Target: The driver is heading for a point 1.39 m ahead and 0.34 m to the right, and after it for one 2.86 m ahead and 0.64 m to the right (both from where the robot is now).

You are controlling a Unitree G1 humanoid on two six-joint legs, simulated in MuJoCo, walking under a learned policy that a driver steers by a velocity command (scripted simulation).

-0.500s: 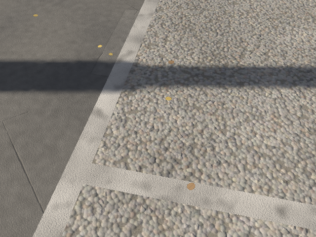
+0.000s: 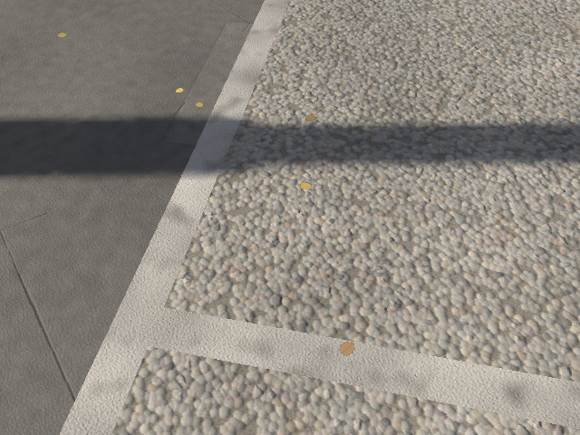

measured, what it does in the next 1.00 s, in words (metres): walks ahead: right foot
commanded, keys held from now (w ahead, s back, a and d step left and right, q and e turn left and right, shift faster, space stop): no key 0.44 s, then w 0.56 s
